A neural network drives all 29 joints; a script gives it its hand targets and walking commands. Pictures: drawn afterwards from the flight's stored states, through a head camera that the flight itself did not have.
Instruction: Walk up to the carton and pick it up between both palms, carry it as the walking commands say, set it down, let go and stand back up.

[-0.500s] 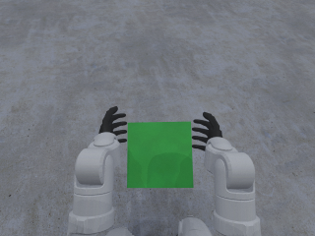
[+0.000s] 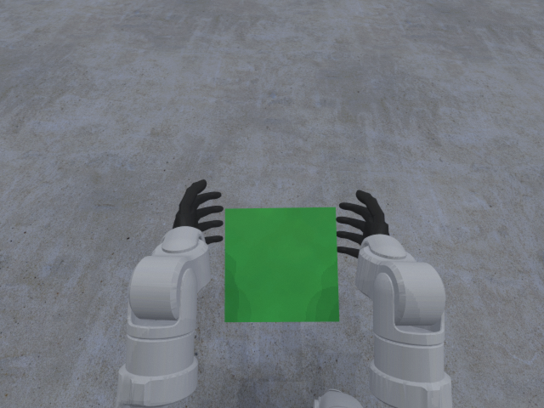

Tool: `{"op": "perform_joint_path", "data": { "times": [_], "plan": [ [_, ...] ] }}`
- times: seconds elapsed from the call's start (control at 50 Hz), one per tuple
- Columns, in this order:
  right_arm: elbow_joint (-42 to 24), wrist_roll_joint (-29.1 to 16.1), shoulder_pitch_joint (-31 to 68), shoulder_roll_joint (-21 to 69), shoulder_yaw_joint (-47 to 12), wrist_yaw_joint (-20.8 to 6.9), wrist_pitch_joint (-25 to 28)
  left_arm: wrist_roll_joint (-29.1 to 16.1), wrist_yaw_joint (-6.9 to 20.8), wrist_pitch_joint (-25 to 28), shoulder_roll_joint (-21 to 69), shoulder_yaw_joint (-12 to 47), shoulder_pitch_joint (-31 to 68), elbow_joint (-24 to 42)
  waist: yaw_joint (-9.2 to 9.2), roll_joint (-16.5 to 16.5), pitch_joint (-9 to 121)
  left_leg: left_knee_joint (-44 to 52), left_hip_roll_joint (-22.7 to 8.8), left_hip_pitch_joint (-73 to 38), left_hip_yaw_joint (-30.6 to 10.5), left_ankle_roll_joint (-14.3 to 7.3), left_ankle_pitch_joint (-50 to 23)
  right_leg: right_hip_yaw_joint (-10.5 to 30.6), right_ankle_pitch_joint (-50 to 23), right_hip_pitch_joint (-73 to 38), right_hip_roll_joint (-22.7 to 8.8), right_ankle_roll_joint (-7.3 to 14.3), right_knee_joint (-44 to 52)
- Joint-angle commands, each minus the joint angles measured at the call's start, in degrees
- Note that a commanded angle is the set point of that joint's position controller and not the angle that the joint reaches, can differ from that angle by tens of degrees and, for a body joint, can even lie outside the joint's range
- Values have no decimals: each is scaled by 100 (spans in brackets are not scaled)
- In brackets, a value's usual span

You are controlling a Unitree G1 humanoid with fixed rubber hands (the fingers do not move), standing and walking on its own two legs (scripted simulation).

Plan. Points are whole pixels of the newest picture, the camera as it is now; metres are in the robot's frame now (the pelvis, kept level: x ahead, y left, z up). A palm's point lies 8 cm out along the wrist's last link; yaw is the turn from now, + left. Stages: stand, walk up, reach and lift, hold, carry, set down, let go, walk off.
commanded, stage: carry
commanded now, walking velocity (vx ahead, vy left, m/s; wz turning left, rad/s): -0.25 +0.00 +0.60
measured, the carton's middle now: (280, 260) +0.33 -0.02 +0.01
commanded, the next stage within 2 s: none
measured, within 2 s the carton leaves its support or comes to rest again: neither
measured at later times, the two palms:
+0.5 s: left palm out of the picture +0.06 +0.21 +0.11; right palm (295, 395) +0.12 -0.02 +0.10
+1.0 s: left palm out of the picture -0.16 +0.22 +0.12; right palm out of the picture -0.04 +0.01 +0.10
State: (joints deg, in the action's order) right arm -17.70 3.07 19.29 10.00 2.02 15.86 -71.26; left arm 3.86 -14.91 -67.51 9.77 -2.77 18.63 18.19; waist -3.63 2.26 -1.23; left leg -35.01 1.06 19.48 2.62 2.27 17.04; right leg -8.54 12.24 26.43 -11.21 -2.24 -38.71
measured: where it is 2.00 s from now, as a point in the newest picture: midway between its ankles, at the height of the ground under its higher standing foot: outside the picture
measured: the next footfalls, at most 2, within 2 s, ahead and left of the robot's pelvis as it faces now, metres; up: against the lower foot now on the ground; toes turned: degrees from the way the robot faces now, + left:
right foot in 0.32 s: -0.08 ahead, -0.10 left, +0.00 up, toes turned +8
left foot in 0.58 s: -0.21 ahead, +0.15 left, +0.00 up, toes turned +23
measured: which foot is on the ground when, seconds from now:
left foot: down 0.00-0.32, up 0.34-0.56, down 0.58-0.96, up 0.98-1.00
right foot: down 0.00-0.00, up 0.02-0.30, down 0.32-0.58, up 0.60-0.92, down 0.94-1.00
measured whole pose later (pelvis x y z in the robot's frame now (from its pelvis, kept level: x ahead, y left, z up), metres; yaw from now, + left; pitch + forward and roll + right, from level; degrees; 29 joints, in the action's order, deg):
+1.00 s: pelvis -0.36 -0.02 +0.01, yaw +26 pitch +2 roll -2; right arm -12.0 6.5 18.2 9.7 2.7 15.0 -69.8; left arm 1.3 -14.1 -66.8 9.7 -2.7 18.2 13.4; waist 3.5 -3.2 0.4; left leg -30.1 -0.5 30.3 0.5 0.5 8.3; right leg -8.3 15.8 12.8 1.2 1.9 -27.2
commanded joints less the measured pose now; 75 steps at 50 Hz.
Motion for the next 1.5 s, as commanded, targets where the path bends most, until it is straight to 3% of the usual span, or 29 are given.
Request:
{"op": "perform_joint_path", "data": {
  "times": [0.0,0.02,0.06,0.1,0.22,0.28,0.3,0.32,0.34,0.38,0.44,0.48,0.52,0.56,0.58,0.6,0.64,0.72,0.8,0.88,0.92,0.96,1.02,1.12,1.14,1.18,1.2,1.28,1.48],
  "plan": [
    [-455,-1710,1536,5764,-2923,-1248,237,-1298,1015,-112,5737,2470,658,134,376,-1658,2583,1006,-2135,-1844,-2801,-733,-3753,91,465,504,5,-176,-1227],
    [-539,-1803,1712,5830,-2944,-1316,262,-1362,1056,-89,5832,2564,1038,209,405,-2012,2285,821,-2343,-1567,-3088,-1179,-5492,383,2239,974,480,-187,-2241],
    [-843,-1770,2064,6086,-2890,-1378,367,-1775,1178,-12,6238,2863,1765,443,387,-1135,2378,940,-1862,-908,-2433,-992,-3587,876,1947,678,486,-55,-3057],
    [-833,-1618,1944,6112,-2728,-1377,438,-2039,1245,11,6446,3090,2053,542,330,-1267,2402,1194,-1335,-729,-1832,-827,-1872,741,1225,663,529,59,-3008],
    [-944,-1339,1701,5712,-2467,-1233,541,-2210,1231,43,6280,3262,1956,690,312,-1492,2823,2195,-1123,-1013,-2332,-399,210,441,1500,-387,1188,92,-795],
    [-1075,-1372,1868,5676,-2608,-1253,576,-2175,1259,88,6239,3125,1748,585,473,-1779,3006,2355,-591,-904,-1884,212,323,327,1602,-1834,1418,323,1573],
    [-1122,-1361,1953,5658,-2660,-1239,564,-2120,1275,86,6227,3018,1562,485,627,-1048,2952,1520,-110,-230,-1407,541,337,1091,1499,-2637,720,584,2855],
    [-906,-1332,1813,5690,-2764,-1256,432,-2011,1273,95,6221,2851,1484,257,623,1403,2489,-1190,830,597,-75,699,480,3168,1711,-1958,-1129,1504,3054],
    [-1043,-1505,2147,5759,-2872,-1270,437,-1962,1279,104,6222,2867,1481,339,523,1851,1812,-3516,264,1182,-241,441,1321,3106,69,-944,-2155,1993,2791],
    [-1045,-1684,2161,5926,-2891,-1283,554,-2013,1331,137,6260,3011,1745,604,359,313,2155,-4299,-13,972,-677,14,804,1257,-2131,-1152,-1275,1421,1450],
    [-1340,-1803,2261,5837,-3013,-1219,594,-1917,1259,188,6144,2902,1668,729,315,696,2533,-2118,87,987,-79,15,816,589,-4189,-2263,-740,891,473],
    [-1268,-1914,2173,5855,-3129,-1205,477,-1686,1155,158,5898,2638,1270,690,399,1410,2653,-868,307,550,291,26,924,762,-4404,-2422,-921,802,483],
    [-885,-1916,1767,5886,-3134,-1216,373,-1472,1068,93,5670,2501,922,458,337,1403,2665,676,394,-79,527,-70,212,581,-4198,-2272,-907,588,220],
    [-668,-1891,1710,5783,-3077,-1235,290,-1298,1013,33,5594,2362,795,112,312,223,2656,1196,-613,-1483,-859,-174,-1613,470,-2057,-926,-608,95,-506],
    [-500,-1784,1539,5701,-3020,-1276,316,-1326,1034,7,5722,2551,770,248,387,-2160,2694,913,-2515,-2167,-3288,-995,-5094,-114,1496,743,168,-291,-1700],
    [-634,-1943,1849,5834,-3037,-1354,335,-1398,1057,32,5864,2591,1144,210,424,-1829,2508,746,-2329,-1903,-2898,-1209,-6348,509,2324,778,468,-263,-2702],
    [-777,-1820,2103,6005,-2943,-1406,412,-1760,1189,71,6199,2879,1729,324,375,-980,2535,1099,-1931,-1172,-2207,-1052,-3243,775,1946,582,436,-57,-3133],
    [-1088,-1538,2141,5858,-2546,-1299,670,-2301,1274,174,6486,3350,2397,739,295,-1346,2728,1759,-1397,-1085,-1642,-781,169,421,1244,311,775,17,-2254],
    [-749,-1233,1660,5509,-2294,-1207,649,-2229,1270,89,6198,3348,2078,452,265,-1459,2846,2182,-1619,-1271,-1938,-893,820,336,1586,-11,1000,42,-1301],
    [-660,-1246,1704,5531,-2422,-1210,606,-2074,1255,66,6086,3134,1729,158,383,-1717,2938,2638,-1247,-1123,-1386,-327,771,-176,1932,-1395,1465,158,1018],
    [-493,-1268,1799,5584,-2497,-1218,580,-2012,1276,85,6053,2968,1670,120,482,-1055,2859,2069,-813,-568,-1034,-40,644,378,1316,-2407,980,208,2513],
    [-595,-1391,2089,5594,-2747,-1262,519,-1921,1302,131,6190,2850,1656,-79,451,1067,2213,-509,-149,86,12,-12,-110,2369,2444,-1234,-791,911,2924],
    [-741,-1613,2487,5814,-2890,-1267,570,-1823,1330,127,6213,2857,1861,55,455,329,1781,-1847,-172,876,-186,-209,352,1521,501,-1172,-861,1146,2280],
    [-876,-1893,2249,5957,-3179,-1244,487,-1542,1177,171,5916,2501,1353,198,353,724,2707,1060,21,-361,229,-207,-703,863,-2383,-2142,-353,739,910],
    [-835,-1908,2206,5882,-3163,-1246,448,-1433,1143,149,5803,2416,1101,0,366,688,2894,1249,-286,-963,-60,-284,-1164,807,-2203,-1867,-253,573,733],
    [-349,-1761,1911,5622,-2937,-1268,387,-1299,1104,69,5664,2390,990,-85,441,-945,2933,1033,-1716,-1637,-1761,-726,-3036,651,-364,-802,279,211,284],
    [-237,-1768,2001,5686,-2921,-1300,373,-1307,1133,48,5720,2417,1182,-121,436,-1146,2661,1324,-1796,-1240,-1895,-872,-2735,520,652,-776,533,143,342],
    [-198,-1567,2226,5834,-2656,-1257,459,-1729,1237,62,6069,2691,1948,-49,426,-719,2328,1848,-1244,-102,-1266,-474,580,765,617,-1254,453,340,852],
    [-118,-1379,2190,5731,-2437,-1196,513,-1814,1256,96,6077,2743,1978,-114,385,-290,2315,1093,-841,-223,-666,-460,337,1210,1184,-655,175,385,1587]
  ]
}}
